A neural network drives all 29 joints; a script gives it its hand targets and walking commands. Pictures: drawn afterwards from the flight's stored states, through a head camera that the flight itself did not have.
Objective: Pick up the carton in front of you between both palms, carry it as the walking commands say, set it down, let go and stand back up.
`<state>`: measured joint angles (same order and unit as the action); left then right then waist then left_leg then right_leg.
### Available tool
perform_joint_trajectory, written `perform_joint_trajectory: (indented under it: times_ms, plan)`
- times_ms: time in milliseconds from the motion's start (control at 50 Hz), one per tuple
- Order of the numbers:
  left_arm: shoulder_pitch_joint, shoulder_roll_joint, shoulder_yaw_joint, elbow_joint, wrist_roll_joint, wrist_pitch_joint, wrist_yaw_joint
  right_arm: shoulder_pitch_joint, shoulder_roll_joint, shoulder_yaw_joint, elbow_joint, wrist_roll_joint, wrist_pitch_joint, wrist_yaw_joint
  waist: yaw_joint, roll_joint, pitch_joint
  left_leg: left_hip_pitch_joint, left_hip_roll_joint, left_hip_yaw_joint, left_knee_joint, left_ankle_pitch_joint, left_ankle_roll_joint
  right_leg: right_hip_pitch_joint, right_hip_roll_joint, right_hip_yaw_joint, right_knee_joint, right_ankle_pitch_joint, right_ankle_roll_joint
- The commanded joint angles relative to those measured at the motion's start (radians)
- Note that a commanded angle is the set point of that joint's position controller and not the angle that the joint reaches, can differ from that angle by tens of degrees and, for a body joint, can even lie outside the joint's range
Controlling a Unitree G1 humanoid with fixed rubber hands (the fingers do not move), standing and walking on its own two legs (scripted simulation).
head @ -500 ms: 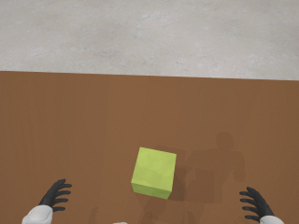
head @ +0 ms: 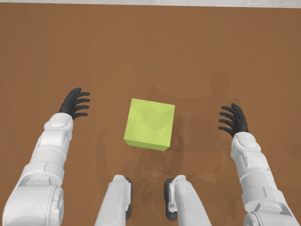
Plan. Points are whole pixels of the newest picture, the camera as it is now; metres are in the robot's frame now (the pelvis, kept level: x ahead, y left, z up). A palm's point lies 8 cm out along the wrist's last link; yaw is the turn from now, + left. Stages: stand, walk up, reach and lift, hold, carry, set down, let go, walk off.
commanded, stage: reach and lift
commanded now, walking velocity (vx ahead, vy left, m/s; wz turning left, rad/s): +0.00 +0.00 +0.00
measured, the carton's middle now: (149, 127) +0.46 +0.00 -0.56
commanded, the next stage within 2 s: none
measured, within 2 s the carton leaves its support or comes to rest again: neither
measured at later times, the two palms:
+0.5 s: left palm (98, 87) +0.52 +0.18 -0.18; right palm (206, 108) +0.45 -0.19 -0.19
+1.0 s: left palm (109, 116) +0.49 +0.19 -0.43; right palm (191, 128) +0.43 -0.19 -0.43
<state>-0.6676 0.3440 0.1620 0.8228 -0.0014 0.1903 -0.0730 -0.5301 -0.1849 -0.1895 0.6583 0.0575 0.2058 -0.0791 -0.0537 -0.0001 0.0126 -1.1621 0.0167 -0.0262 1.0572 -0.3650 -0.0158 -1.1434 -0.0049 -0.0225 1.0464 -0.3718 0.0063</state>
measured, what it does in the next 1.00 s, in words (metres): lowers itself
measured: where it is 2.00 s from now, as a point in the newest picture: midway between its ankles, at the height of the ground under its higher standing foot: (148, 206)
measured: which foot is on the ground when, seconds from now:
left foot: down 0.00-1.00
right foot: down 0.00-1.00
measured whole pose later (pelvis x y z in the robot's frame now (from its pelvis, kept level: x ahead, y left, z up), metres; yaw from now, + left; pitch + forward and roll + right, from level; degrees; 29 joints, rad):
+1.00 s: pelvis -0.06 +0.01 -0.26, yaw -3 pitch +43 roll -3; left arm -1.35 0.45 0.04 1.08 -0.18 0.08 0.05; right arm -1.19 -0.22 -0.19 0.89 0.19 0.08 -0.18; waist -0.05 -0.01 0.19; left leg -2.24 0.01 -0.05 1.99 -0.51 -0.01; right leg -2.21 0.00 -0.02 1.97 -0.51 0.02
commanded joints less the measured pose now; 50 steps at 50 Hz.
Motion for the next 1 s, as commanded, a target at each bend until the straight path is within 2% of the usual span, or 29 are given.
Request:
perform_joint_trajectory:
  times_ms: [0,20,60,80,100,160,180,200,220,300,320,380,400,420,440,460,500,520,540,560,600,640,660,680,700,820,840,900,980]
  plan:
    - [-0.339,0.114,0.023,-0.072,-0.025,-0.008,-0.011,-0.250,-0.093,-0.064,-0.072,-0.019,-0.015,-0.025,-0.026,0.006,-0.655,0.246,-0.070,0.028,-0.074,0.177,0.011,0.233,0.064,-0.013,-0.089,0.199,0.052]
    - [-0.421,0.126,0.021,-0.017,-0.015,-0.003,-0.015,-0.291,-0.101,-0.092,-0.079,0.000,-0.022,-0.036,-0.060,0.057,-0.780,0.346,-0.067,0.021,-0.039,0.175,0.000,0.239,0.066,-0.015,-0.077,0.221,0.060]
    - [-0.453,0.189,0.090,0.026,0.005,-0.017,-0.015,-0.381,-0.050,-0.058,-0.106,-0.008,-0.021,-0.043,0.010,0.019,-0.785,0.285,-0.069,0.025,-0.040,0.211,0.015,0.161,0.067,-0.021,-0.059,0.186,0.072]
    - [-0.517,0.199,0.083,-0.026,0.075,-0.017,-0.005,-0.391,-0.061,-0.055,-0.078,0.010,-0.025,-0.038,0.026,0.121,-0.878,0.292,-0.069,0.033,-0.032,0.187,0.004,0.242,0.056,-0.002,-0.043,0.212,0.050]
    - [-0.592,0.133,0.055,0.072,0.031,-0.018,-0.007,-0.471,-0.079,-0.103,0.015,0.004,-0.019,-0.036,-0.042,0.126,-0.777,0.291,-0.072,0.027,-0.049,0.129,-0.004,0.060,0.067,-0.054,-0.029,0.140,0.056]
    - [-0.687,0.195,0.114,0.106,0.035,-0.014,0.003,-0.589,-0.084,-0.134,-0.058,-0.054,-0.034,-0.058,-0.045,0.022,-0.898,0.274,-0.066,0.013,-0.034,0.156,0.009,0.084,0.073,-0.055,-0.045,0.152,0.066]
    - [-0.696,0.161,0.072,0.072,0.095,-0.036,-0.010,-0.578,-0.032,-0.158,-0.029,-0.050,-0.031,-0.068,-0.010,0.119,-0.880,0.242,-0.071,0.043,-0.014,0.195,0.006,0.063,0.073,-0.033,-0.038,0.185,0.066]
    - [-0.744,0.181,0.125,0.099,0.026,-0.040,-0.006,-0.626,-0.067,-0.151,-0.019,-0.058,-0.035,-0.059,-0.037,0.043,-0.928,0.221,-0.072,0.033,-0.025,0.176,0.006,0.111,0.078,-0.053,-0.021,0.173,0.063]
    - [-0.754,0.161,0.108,0.104,0.068,-0.049,-0.001,-0.671,-0.015,-0.094,-0.064,-0.024,-0.035,-0.060,0.016,0.076,-0.956,0.238,-0.079,0.047,-0.025,0.156,0.015,0.127,0.072,-0.049,-0.008,0.173,0.064]
    - [-0.819,0.111,0.093,0.203,0.082,-0.040,-0.003,-0.675,0.013,-0.163,0.015,-0.060,-0.044,-0.053,-0.020,0.105,-0.930,0.181,-0.090,0.048,0.033,0.229,0.007,0.017,0.067,-0.050,-0.008,0.220,0.061]
    - [-0.834,0.108,0.098,0.111,0.036,-0.057,-0.007,-0.679,-0.029,-0.224,0.005,-0.111,-0.060,-0.058,-0.073,0.053,-0.996,0.184,-0.090,0.027,0.009,0.214,-0.003,0.033,0.088,-0.089,0.040,0.237,0.064]
    - [-0.839,0.077,0.110,0.183,0.111,-0.070,0.018,-0.675,0.035,-0.252,0.011,-0.118,-0.092,-0.033,-0.067,0.141,-0.992,0.222,-0.083,0.004,0.080,0.352,-0.001,-0.169,0.106,-0.080,0.067,0.272,0.055]
    - [-0.839,0.088,0.140,0.109,0.132,-0.076,0.024,-0.642,-0.019,-0.286,0.082,-0.147,-0.089,-0.033,-0.016,0.202,-0.967,0.174,-0.085,0.023,0.125,0.315,-0.022,-0.177,0.081,-0.042,0.095,0.249,0.043]
    - [-0.788,0.110,0.178,0.155,0.160,-0.083,0.041,-0.670,0.028,-0.249,0.004,-0.116,-0.114,-0.029,-0.027,0.085,-1.031,0.180,-0.086,0.010,0.109,0.346,-0.001,-0.153,0.104,-0.076,0.111,0.290,0.062]
    - [-0.820,0.079,0.160,0.161,0.161,-0.077,0.042,-0.654,0.030,-0.222,0.054,-0.129,-0.109,-0.023,-0.001,0.094,-0.989,0.141,-0.085,-0.001,0.166,0.382,-0.009,-0.212,0.091,-0.080,0.143,0.294,0.067]
    - [-0.784,0.073,0.139,0.134,0.152,-0.083,0.060,-0.632,-0.015,-0.307,0.010,-0.159,-0.126,-0.029,-0.056,0.142,-0.974,0.154,-0.089,-0.023,0.169,0.382,-0.002,-0.313,0.088,-0.094,0.179,0.261,0.062]
    - [-0.793,0.043,0.107,0.167,0.098,-0.099,0.047,-0.636,0.041,-0.228,0.031,-0.105,-0.123,-0.029,-0.036,0.092,-0.983,-0.033,-0.086,0.005,0.271,0.367,-0.006,-0.248,0.089,-0.066,0.242,0.349,0.066]
    - [-0.808,0.041,0.092,0.140,0.106,-0.099,0.064,-0.619,0.022,-0.286,0.055,-0.124,-0.135,-0.024,-0.083,0.116,-0.957,-0.007,-0.086,-0.009,0.252,0.321,-0.016,-0.358,0.097,-0.094,0.267,0.287,0.066]
    - [-0.768,0.007,0.123,0.186,0.080,-0.096,0.061,-0.632,0.021,-0.237,0.060,-0.096,-0.126,-0.019,0.009,0.117,-0.937,-0.036,-0.086,0.007,0.278,0.372,-0.013,-0.405,0.084,-0.081,0.284,0.275,0.065]
    - [-0.717,0.028,0.112,0.159,0.096,-0.112,0.078,-0.593,0.001,-0.253,0.033,-0.131,-0.152,-0.021,-0.089,0.087,-0.986,-0.097,-0.095,-0.002,0.320,0.351,-0.008,-0.324,0.091,-0.087,0.334,0.336,0.064]
    - [-0.790,0.064,0.078,0.126,0.090,-0.117,0.088,-0.646,-0.021,-0.225,0.025,-0.061,-0.151,-0.023,-0.021,0.170,-1.028,-0.077,-0.085,0.004,0.402,0.350,-0.007,-0.440,0.079,-0.069,0.390,0.289,0.059]
    - [-0.791,0.097,0.047,0.066,0.029,-0.134,0.110,-0.581,-0.023,-0.181,0.058,-0.006,-0.171,-0.026,-0.043,0.132,-1.063,-0.124,-0.077,-0.009,0.457,0.369,-0.016,-0.435,0.079,-0.075,0.463,0.319,0.057]
    - [-0.729,0.131,0.072,0.187,0.030,-0.138,0.114,-0.611,-0.010,-0.134,0.059,-0.006,-0.174,-0.032,-0.026,0.065,-1.058,-0.224,-0.086,0.002,0.462,0.372,0.002,-0.400,0.090,-0.081,0.489,0.383,0.070]
    - [-0.769,0.051,0.000,0.159,0.007,-0.126,0.107,-0.663,-0.077,-0.163,0.047,-0.020,-0.157,-0.042,-0.016,0.152,-1.066,-0.206,-0.073,0.016,0.530,0.328,-0.005,-0.394,0.063,-0.062,0.527,0.314,0.062]
    - [-0.781,0.131,0.036,0.022,-0.010,-0.146,0.122,-0.617,-0.058,-0.091,0.042,0.027,-0.160,-0.041,0.017,0.080,-1.112,-0.181,-0.080,0.020,0.519,0.369,0.009,-0.459,0.084,-0.059,0.516,0.314,0.079]
    - [-0.902,0.195,-0.066,0.039,-0.130,-0.139,0.122,-0.747,-0.183,-0.081,0.092,0.061,-0.146,-0.089,-0.038,0.139,-1.187,-0.279,-0.066,0.054,0.665,0.180,-0.007,-0.398,0.081,-0.079,0.670,0.239,0.054]
    - [-0.916,0.247,-0.051,0.074,-0.148,-0.131,0.128,-0.747,-0.128,-0.032,0.096,0.103,-0.147,-0.096,-0.029,0.034,-1.214,-0.296,-0.055,0.034,0.692,0.159,0.011,-0.345,0.066,-0.075,0.699,0.210,0.055]
    - [-0.919,0.184,-0.096,0.061,-0.158,-0.128,0.123,-0.803,-0.136,-0.022,0.094,0.138,-0.137,-0.103,0.040,0.139,-1.120,-0.312,-0.047,0.042,0.742,0.140,0.001,-0.459,0.055,-0.059,0.754,0.144,0.050]
    - [-0.971,0.181,-0.149,0.198,-0.219,-0.126,0.119,-0.893,-0.149,0.001,0.198,0.118,-0.141,-0.107,-0.044,0.040,-0.961,-0.486,-0.038,0.034,0.793,0.017,-0.002,-0.424,0.046,-0.061,0.794,0.108,0.061]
